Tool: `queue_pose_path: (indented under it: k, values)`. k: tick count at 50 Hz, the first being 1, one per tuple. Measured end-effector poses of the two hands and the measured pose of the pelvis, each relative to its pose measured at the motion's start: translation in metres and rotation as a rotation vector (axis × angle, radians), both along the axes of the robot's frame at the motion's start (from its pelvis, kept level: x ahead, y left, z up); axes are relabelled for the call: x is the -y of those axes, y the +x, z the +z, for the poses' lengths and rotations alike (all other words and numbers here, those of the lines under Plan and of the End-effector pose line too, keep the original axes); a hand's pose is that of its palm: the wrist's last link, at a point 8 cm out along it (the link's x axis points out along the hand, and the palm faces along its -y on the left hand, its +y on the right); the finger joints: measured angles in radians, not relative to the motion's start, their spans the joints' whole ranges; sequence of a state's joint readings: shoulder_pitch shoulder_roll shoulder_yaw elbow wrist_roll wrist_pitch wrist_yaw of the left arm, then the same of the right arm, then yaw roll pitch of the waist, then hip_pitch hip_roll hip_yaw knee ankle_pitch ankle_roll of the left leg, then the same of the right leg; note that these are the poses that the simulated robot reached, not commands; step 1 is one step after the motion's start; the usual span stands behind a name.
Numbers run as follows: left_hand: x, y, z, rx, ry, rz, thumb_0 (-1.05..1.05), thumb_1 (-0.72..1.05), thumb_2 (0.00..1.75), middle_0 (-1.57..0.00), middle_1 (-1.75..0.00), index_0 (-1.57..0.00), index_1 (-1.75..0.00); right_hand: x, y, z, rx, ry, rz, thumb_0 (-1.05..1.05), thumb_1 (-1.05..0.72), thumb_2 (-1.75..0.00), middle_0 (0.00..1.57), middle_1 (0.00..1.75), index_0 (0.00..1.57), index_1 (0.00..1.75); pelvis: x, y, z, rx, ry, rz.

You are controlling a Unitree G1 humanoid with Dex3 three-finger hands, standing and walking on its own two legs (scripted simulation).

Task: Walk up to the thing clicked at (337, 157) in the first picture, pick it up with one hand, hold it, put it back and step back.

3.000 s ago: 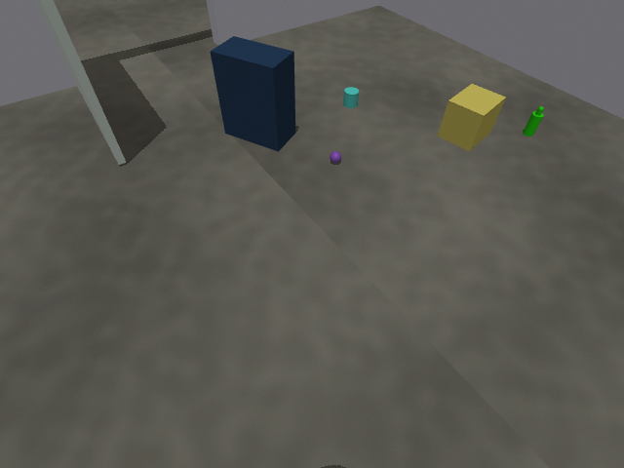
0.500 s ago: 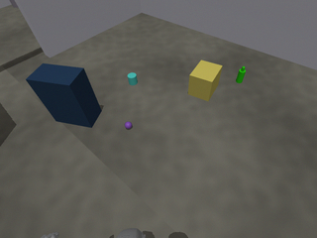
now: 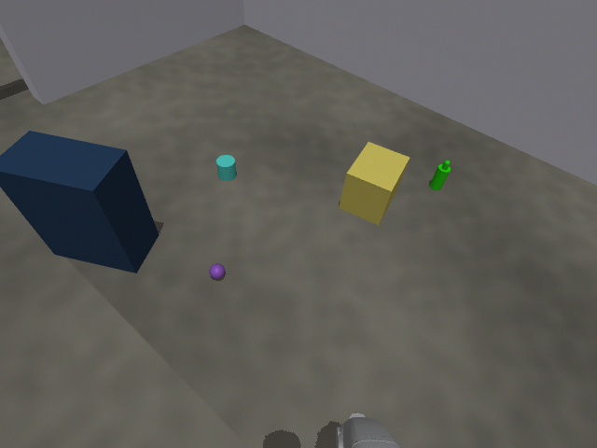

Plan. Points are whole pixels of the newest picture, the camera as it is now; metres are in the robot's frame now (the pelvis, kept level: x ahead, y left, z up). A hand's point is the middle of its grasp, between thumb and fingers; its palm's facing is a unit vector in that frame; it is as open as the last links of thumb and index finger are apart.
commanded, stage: walk up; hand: left
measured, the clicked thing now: (217, 271) +0.81 +0.26 -0.75
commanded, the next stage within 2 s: none
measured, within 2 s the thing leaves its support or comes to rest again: neither
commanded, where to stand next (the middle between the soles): +0.46 +0.02 m, yaw +1 degrees
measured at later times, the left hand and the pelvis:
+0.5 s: hand (125, 386) +0.23 +0.26 -0.13, palm faces -0.01 -0.92 -0.38, open 7.4 cm; pelvis +0.17 -0.01 -0.01, yaw +1 degrees
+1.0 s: hand (141, 288) +0.41 +0.28 -0.15, palm faces -0.09 -0.92 -0.39, open 7.4 cm; pelvis +0.33 +0.01 -0.01, yaw -1 degrees
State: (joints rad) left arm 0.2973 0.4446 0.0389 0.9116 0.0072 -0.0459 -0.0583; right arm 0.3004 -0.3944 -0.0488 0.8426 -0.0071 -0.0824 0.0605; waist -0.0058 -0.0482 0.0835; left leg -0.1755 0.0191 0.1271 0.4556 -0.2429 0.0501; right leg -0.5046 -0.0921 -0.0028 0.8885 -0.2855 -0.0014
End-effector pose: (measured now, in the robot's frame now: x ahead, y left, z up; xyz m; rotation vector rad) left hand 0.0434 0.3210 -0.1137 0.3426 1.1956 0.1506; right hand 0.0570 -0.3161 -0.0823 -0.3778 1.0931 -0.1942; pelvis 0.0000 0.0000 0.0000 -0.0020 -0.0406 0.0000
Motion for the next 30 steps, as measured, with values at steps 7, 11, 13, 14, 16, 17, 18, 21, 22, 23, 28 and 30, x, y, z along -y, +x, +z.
queue_pose_path:
  k: [7, 11, 13, 14, 16, 17, 18, 21, 22, 23, 28, 30]
  values:
    - [0.014, 0.092, 0.013, 0.059, 0.033, -0.041, 0.00, 0.91, 0.89, -0.20, -0.30, -0.20, -0.30, 0.015, 0.017, -0.023, -0.086, 0.039, -0.057, 0.00, -0.90, -0.89, 0.21, 0.30, 0.21, 0.31, 0.012, 0.056, -0.005, -0.002, 0.015, -0.002]
    - [0.028, 0.142, 0.013, 0.139, 0.068, -0.052, 0.00, 0.91, 0.89, -0.20, -0.30, -0.20, -0.30, 0.029, 0.043, -0.047, -0.118, 0.053, -0.066, 0.00, -0.90, -0.89, 0.20, 0.30, 0.21, 0.30, 0.027, 0.090, -0.020, 0.005, 0.003, 0.003]
    - [0.035, 0.158, 0.017, 0.173, 0.065, -0.045, 0.00, 0.91, 0.89, -0.20, -0.30, -0.20, -0.30, 0.029, 0.062, -0.052, -0.129, 0.059, -0.053, 0.00, -0.90, -0.89, 0.20, 0.30, 0.21, 0.30, 0.030, 0.102, -0.019, 0.011, 0.002, 0.005]
    - [0.037, 0.163, 0.019, 0.182, 0.062, -0.039, 0.00, 0.91, 0.89, -0.20, -0.30, -0.20, -0.30, 0.029, 0.072, -0.052, -0.128, 0.062, -0.045, 0.00, -0.90, -0.89, 0.20, 0.30, 0.21, 0.30, 0.030, 0.107, -0.018, 0.014, 0.003, 0.006]
    - [0.041, 0.169, 0.025, 0.186, 0.058, -0.028, 0.00, 0.91, 0.89, -0.21, -0.30, -0.20, -0.30, 0.027, 0.095, -0.050, -0.113, 0.071, -0.028, 0.00, -0.90, -0.89, 0.20, 0.30, 0.21, 0.30, 0.030, 0.119, -0.013, 0.016, 0.002, 0.006]
    - [0.041, 0.171, 0.026, 0.182, 0.056, -0.025, 0.00, 0.91, 0.89, -0.21, -0.30, -0.20, -0.30, 0.026, 0.106, -0.048, -0.101, 0.074, -0.019, 0.00, -0.90, -0.89, 0.20, 0.30, 0.21, 0.30, 0.029, 0.124, -0.011, 0.015, 0.000, 0.007]
    - [0.041, 0.172, 0.027, 0.174, 0.055, -0.022, 0.00, 0.91, 0.89, -0.21, -0.30, -0.20, -0.30, 0.025, 0.117, -0.046, -0.089, 0.077, -0.010, 0.00, -0.90, -0.89, 0.20, 0.30, 0.21, 0.30, 0.028, 0.130, -0.009, 0.015, -0.003, 0.007]
    - [0.035, 0.175, 0.027, 0.143, 0.053, -0.011, 0.00, 0.90, 0.89, -0.21, -0.30, -0.20, -0.30, 0.021, 0.147, -0.039, -0.065, 0.075, 0.012, 0.00, -0.90, -0.89, 0.20, 0.30, 0.21, 0.30, 0.024, 0.147, -0.006, 0.009, -0.010, 0.010]
    - [0.031, 0.176, 0.025, 0.133, 0.051, -0.006, 0.00, 0.90, 0.89, -0.21, -0.30, -0.20, -0.30, 0.020, 0.156, -0.036, -0.062, 0.071, 0.019, 0.00, -0.90, -0.89, 0.20, 0.30, 0.21, 0.30, 0.022, 0.153, -0.006, 0.007, -0.013, 0.012]
    - [0.027, 0.177, 0.023, 0.123, 0.049, 0.001, 0.00, 0.90, 0.89, -0.21, -0.30, -0.20, -0.30, 0.018, 0.165, -0.034, -0.060, 0.066, 0.025, 0.00, -0.90, -0.89, 0.20, 0.30, 0.21, 0.30, 0.020, 0.159, -0.006, 0.005, -0.016, 0.014]
    - [-0.002, 0.184, 0.004, 0.071, 0.031, 0.044, 0.00, 0.90, 0.89, -0.21, -0.30, -0.20, -0.30, 0.005, 0.210, -0.023, -0.049, 0.014, 0.049, 0.00, -0.90, -0.89, 0.20, 0.30, 0.21, 0.30, 0.000, 0.196, -0.012, 0.000, -0.036, 0.025]
    - [-0.015, 0.191, -0.009, 0.041, 0.030, 0.046, 0.00, 0.90, 0.89, -0.21, -0.30, -0.20, -0.30, -0.001, 0.226, -0.021, -0.027, -0.014, 0.047, 0.00, -0.90, -0.89, 0.20, 0.30, 0.21, 0.30, -0.010, 0.211, -0.019, 0.003, -0.020, 0.023]
